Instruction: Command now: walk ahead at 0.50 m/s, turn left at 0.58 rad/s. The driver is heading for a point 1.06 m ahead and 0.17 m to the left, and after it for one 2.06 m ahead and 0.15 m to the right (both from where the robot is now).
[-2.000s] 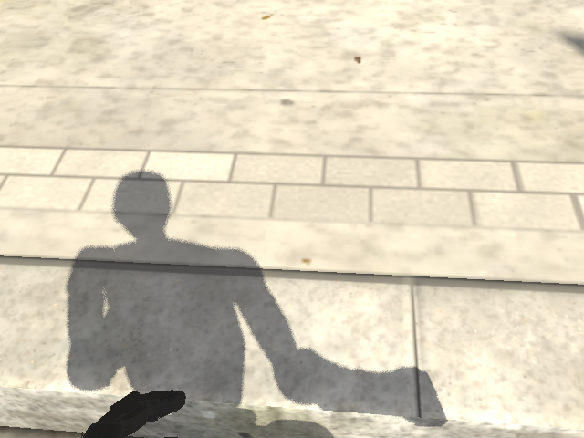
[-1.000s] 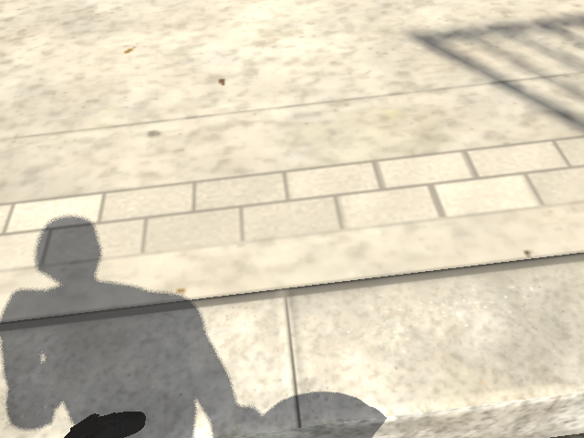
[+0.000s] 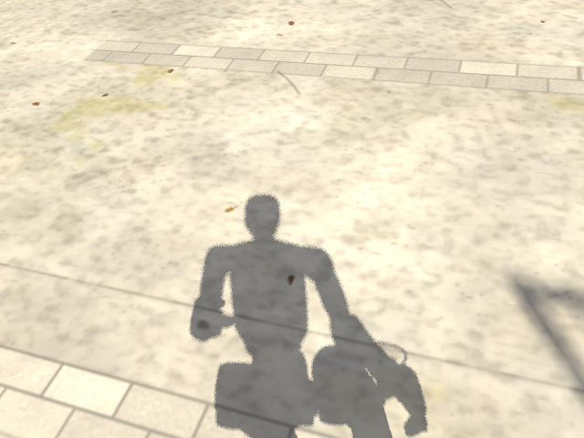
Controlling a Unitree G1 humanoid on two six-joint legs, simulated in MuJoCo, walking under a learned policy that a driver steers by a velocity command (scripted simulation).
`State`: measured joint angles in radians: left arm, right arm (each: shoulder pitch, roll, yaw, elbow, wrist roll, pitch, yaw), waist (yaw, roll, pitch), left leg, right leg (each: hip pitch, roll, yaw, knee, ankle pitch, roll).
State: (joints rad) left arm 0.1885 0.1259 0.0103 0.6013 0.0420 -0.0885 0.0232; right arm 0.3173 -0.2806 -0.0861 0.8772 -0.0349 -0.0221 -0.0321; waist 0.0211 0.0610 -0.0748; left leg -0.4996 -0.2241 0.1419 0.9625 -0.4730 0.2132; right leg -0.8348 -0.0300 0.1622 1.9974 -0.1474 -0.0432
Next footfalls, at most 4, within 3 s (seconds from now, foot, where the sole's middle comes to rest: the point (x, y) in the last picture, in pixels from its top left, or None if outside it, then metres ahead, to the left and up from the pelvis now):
0.30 right None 0.36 -0.19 -0.70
0.78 left None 0.54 0.13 -0.70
1.34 right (303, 307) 0.91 0.10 -0.70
1.82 left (237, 251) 1.13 0.30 -0.70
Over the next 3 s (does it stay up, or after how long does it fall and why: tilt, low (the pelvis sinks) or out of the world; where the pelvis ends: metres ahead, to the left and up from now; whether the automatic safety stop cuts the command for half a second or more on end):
stays up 1.00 0.22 0.08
